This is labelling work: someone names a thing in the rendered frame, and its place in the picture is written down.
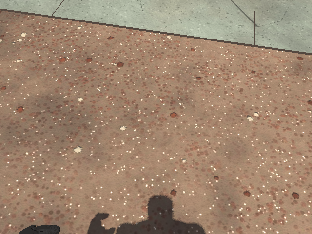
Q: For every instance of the robot left hand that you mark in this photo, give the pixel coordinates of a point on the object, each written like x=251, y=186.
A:
x=42, y=229

